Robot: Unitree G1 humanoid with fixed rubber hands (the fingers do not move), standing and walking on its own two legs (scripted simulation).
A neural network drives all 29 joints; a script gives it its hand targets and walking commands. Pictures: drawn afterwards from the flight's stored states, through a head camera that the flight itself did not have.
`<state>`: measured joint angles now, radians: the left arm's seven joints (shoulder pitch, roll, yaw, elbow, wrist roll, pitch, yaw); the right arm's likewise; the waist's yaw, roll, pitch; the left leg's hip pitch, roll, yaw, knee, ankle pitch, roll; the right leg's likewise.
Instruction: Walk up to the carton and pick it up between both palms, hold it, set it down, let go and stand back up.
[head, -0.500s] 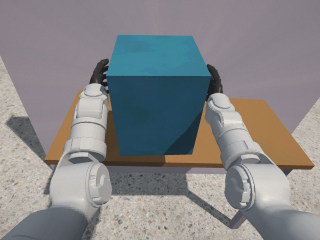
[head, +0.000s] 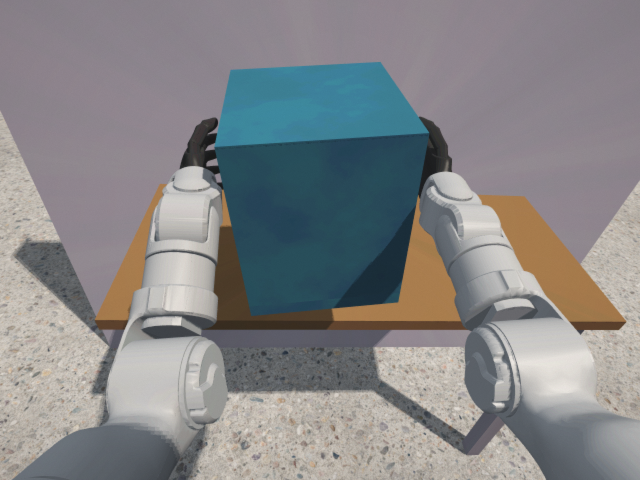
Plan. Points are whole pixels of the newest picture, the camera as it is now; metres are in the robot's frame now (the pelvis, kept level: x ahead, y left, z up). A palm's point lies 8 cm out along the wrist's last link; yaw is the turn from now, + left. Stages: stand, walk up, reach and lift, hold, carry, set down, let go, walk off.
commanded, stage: reach and lift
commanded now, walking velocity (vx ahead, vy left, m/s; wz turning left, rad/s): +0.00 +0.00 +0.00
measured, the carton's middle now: (316, 188) +0.42 +0.01 +0.19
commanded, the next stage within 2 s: hold in 0.92 s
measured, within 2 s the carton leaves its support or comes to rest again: neither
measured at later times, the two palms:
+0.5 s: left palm (207, 170) +0.41 +0.15 +0.22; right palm (440, 165) +0.41 -0.14 +0.24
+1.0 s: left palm (204, 157) +0.40 +0.15 +0.25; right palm (449, 148) +0.40 -0.14 +0.27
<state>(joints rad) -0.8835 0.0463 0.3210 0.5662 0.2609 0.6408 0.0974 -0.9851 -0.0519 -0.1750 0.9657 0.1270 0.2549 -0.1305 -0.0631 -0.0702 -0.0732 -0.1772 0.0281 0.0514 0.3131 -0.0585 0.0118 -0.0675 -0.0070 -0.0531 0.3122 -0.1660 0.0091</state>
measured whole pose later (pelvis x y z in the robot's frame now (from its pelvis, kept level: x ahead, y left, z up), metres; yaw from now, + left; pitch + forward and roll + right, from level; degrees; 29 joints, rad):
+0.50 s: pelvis +0.03 -0.01 +0.00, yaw +0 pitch -6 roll -1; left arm -0.76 0.03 0.32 0.32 0.24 0.76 0.07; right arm -0.92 -0.10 0.03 0.75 0.31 0.39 -0.22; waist -0.10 -0.05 -0.07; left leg -0.13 0.04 0.04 0.35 -0.12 0.00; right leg 0.01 0.00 -0.06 0.29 -0.20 0.01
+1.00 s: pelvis +0.03 -0.01 +0.00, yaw +0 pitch -6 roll -1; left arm -0.79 0.04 0.36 0.27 0.25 0.85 0.02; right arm -0.96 -0.11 0.04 0.67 0.36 0.53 -0.28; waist -0.10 -0.03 -0.09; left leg -0.12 0.04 0.04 0.36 -0.13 -0.01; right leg 0.02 0.01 -0.06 0.30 -0.22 0.00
